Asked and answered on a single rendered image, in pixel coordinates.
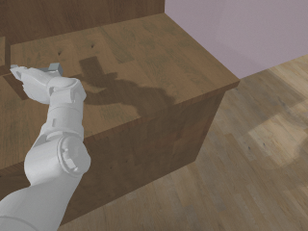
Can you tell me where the robot left upper arm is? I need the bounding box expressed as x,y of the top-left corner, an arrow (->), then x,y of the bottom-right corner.
0,136 -> 91,231

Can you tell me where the left robot hand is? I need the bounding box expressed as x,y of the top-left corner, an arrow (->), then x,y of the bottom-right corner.
10,64 -> 61,105

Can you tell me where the counter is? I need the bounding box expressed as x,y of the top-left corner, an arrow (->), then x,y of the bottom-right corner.
0,0 -> 241,226

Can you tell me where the left robot forearm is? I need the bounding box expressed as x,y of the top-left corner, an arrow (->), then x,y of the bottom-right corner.
24,76 -> 87,179

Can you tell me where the tap lever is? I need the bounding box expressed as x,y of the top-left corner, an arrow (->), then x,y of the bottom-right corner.
37,63 -> 64,76

